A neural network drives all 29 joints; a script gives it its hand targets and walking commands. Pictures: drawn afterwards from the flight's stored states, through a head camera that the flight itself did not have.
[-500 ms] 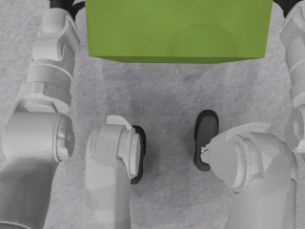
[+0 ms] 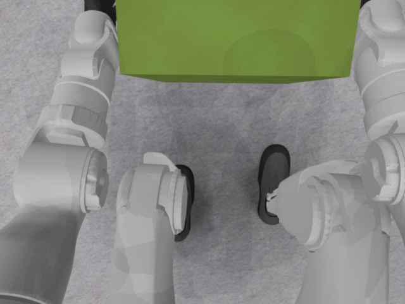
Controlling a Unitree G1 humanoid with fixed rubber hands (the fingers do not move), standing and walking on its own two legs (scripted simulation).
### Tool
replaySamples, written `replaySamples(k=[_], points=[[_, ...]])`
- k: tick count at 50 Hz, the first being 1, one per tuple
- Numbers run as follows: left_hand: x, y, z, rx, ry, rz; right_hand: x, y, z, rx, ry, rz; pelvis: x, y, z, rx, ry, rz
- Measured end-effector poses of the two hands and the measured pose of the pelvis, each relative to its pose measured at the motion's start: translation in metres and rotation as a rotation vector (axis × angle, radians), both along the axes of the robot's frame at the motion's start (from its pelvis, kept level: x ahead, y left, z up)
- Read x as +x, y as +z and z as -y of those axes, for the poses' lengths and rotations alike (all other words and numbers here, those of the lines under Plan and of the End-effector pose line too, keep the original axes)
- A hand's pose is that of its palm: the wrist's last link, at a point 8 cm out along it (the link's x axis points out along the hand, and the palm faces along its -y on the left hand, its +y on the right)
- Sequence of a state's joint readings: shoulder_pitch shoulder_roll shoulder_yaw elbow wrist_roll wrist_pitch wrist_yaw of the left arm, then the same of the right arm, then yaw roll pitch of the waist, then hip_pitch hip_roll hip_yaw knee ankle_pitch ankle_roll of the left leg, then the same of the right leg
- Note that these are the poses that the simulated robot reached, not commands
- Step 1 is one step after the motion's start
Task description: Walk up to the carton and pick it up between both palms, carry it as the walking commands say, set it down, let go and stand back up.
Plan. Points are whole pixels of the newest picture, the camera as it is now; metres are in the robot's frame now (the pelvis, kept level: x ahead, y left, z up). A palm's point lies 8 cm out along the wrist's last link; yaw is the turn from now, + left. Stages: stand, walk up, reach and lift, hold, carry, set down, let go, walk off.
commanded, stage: reach and lift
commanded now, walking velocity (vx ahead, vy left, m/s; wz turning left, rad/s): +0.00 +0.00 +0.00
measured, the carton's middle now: (229, 18) +0.54 -0.02 -0.24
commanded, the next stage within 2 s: none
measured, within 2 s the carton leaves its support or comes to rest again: leaves its support in 0.88 s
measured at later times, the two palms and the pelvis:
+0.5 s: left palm (104, 9) +0.54 +0.17 -0.17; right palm (369, 0) +0.53 -0.21 -0.17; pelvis +0.00 +0.00 +0.00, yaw +0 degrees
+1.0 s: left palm (103, 1) +0.54 +0.16 -0.14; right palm out of the picture +0.54 -0.22 -0.15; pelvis -0.01 +0.00 +0.00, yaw +0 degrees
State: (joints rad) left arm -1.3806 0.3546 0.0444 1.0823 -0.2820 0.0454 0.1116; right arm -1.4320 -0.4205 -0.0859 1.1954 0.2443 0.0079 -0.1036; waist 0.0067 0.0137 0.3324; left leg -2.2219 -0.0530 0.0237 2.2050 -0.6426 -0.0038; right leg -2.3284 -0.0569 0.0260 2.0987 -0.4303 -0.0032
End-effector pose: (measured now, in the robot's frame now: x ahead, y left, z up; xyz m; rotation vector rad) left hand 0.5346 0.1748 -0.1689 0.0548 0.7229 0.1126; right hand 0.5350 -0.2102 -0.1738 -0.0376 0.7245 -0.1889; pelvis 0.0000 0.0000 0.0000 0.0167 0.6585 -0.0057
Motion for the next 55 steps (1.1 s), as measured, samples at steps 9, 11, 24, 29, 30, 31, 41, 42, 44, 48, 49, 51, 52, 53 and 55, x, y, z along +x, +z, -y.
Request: replaySamples(k=[9, 11, 24, 29, 30, 31, 41, 42, 44, 48, 49, 51, 52, 53, 55], points=[[0.0, 0.0, 0.002, -0.008, -0.019, 0.003, 0.0, 0.0, -0.001, -0.001, 0.012, -0.001, 0.001, 0.004, -0.002, -0.004, 0.004, -0.007], [0.001, 0.0, 0.002, -0.007, -0.02, 0.003, 0.0, 0.0, -0.001, 0.0, 0.016, -0.001, 0.001, 0.005, -0.002, -0.005, 0.005, -0.007], [0.003, 0.001, 0.004, -0.014, -0.024, -0.008, -0.001, 0.001, -0.002, 0.011, 0.027, -0.013, -0.002, 0.005, -0.002, -0.004, 0.01, 0.002], [0.004, 0.002, 0.004, -0.02, -0.024, -0.02, 0.001, 0.001, -0.002, 0.024, 0.021, -0.024, -0.004, 0.0, -0.002, -0.005, 0.011, 0.01], [0.004, 0.002, 0.004, -0.021, -0.024, -0.02, 0.001, 0.001, -0.002, 0.028, 0.019, -0.024, -0.005, -0.002, -0.002, -0.005, 0.011, 0.013], [0.004, 0.002, 0.004, -0.022, -0.024, -0.02, 0.001, 0.001, -0.002, 0.031, 0.017, -0.024, -0.006, -0.003, -0.002, -0.005, 0.011, 0.015], [0.002, 0.002, 0.005, -0.031, -0.021, -0.014, 0.0, 0.001, -0.001, 0.035, 0.018, -0.017, -0.011, -0.014, -0.002, -0.007, 0.008, 0.044], [0.002, 0.002, 0.006, -0.03, -0.022, -0.014, 0.0, 0.002, 0.0, 0.032, 0.02, -0.017, -0.011, -0.014, -0.002, -0.007, 0.007, 0.045], [0.003, 0.005, 0.008, -0.031, -0.024, -0.011, 0.0, 0.006, 0.002, 0.026, 0.02, -0.014, -0.011, -0.013, -0.002, -0.008, 0.005, 0.045], [0.004, 0.016, 0.012, -0.037, -0.023, -0.003, 0.0, 0.019, 0.006, 0.021, 0.014, -0.006, -0.009, -0.008, -0.002, -0.009, 0.001, 0.035], [0.005, 0.02, 0.013, -0.039, -0.023, -0.001, 0.0, 0.024, 0.007, 0.021, 0.012, -0.004, -0.008, -0.006, -0.002, -0.009, -0.001, 0.031], [0.006, 0.029, 0.015, -0.041, -0.021, 0.003, 0.001, 0.033, 0.008, 0.022, 0.009, 0.0, -0.006, -0.003, -0.002, -0.007, -0.003, 0.02], [0.006, 0.033, 0.015, -0.042, -0.02, 0.005, 0.002, 0.037, 0.009, 0.023, 0.008, 0.002, -0.006, -0.001, -0.002, -0.006, -0.003, 0.014], [0.007, 0.037, 0.015, -0.043, -0.019, 0.006, 0.002, 0.041, 0.009, 0.025, 0.007, 0.003, -0.005, 0.001, -0.002, -0.004, -0.004, 0.008], [0.007, 0.045, 0.015, -0.046, -0.016, 0.008, 0.003, 0.049, 0.009, 0.027, 0.009, 0.006, -0.003, 0.005, -0.001, -0.002, -0.005, -0.006]])
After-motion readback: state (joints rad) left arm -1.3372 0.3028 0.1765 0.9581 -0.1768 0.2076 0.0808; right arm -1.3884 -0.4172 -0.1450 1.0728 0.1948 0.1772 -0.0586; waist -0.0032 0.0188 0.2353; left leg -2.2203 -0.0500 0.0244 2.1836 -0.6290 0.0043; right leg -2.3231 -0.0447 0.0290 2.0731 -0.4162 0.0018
